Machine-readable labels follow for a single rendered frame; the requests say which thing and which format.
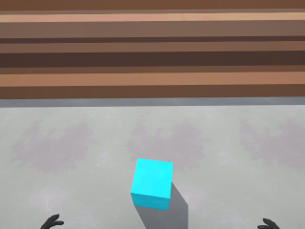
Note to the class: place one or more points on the robot right hand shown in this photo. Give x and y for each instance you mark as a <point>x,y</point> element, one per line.
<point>270,225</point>

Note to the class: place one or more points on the robot left hand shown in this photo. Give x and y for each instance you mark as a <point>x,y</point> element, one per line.
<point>52,221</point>

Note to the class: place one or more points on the carton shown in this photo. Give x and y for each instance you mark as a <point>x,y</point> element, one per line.
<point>151,184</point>

